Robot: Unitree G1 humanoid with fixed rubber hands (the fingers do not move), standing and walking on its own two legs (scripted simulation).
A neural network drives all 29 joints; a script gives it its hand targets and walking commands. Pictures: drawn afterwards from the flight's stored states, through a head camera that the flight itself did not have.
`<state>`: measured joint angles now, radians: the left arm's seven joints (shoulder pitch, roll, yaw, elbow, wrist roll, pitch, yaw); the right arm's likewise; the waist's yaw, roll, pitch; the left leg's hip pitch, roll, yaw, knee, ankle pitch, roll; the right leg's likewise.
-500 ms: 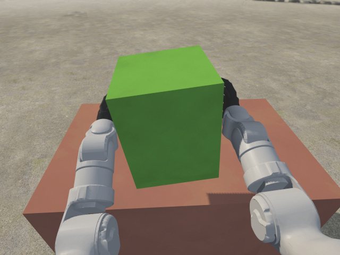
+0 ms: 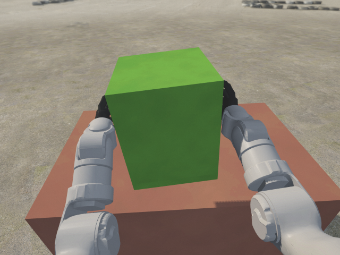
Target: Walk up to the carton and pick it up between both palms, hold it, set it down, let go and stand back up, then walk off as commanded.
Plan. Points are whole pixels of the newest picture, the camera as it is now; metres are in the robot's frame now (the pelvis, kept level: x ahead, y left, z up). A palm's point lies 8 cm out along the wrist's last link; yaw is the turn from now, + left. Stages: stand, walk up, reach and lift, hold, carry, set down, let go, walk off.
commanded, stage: hold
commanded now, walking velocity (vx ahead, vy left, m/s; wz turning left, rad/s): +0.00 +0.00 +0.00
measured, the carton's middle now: (167, 117) +0.40 -0.01 +0.21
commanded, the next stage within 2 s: none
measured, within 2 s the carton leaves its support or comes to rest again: neither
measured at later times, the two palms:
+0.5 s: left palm (101, 121) +0.37 +0.14 +0.22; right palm (229, 104) +0.37 -0.15 +0.25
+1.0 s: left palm (100, 119) +0.37 +0.14 +0.23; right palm (229, 103) +0.37 -0.15 +0.25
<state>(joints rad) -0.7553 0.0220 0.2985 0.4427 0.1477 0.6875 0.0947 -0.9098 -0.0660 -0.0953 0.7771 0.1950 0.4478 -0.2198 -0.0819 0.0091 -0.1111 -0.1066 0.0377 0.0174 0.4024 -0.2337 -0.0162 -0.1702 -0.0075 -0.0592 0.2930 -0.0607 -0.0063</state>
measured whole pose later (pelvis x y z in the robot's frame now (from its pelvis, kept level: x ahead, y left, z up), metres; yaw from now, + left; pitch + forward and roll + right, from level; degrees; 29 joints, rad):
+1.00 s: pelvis +0.00 +0.00 +0.00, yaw +0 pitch -4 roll -1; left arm -0.78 0.03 0.33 0.40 0.15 0.77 0.08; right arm -0.97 -0.08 -0.08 0.77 0.23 0.54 -0.25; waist -0.08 0.02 -0.13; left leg -0.11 0.04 0.02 0.40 -0.23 -0.02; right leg -0.17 -0.01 -0.06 0.29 -0.06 -0.01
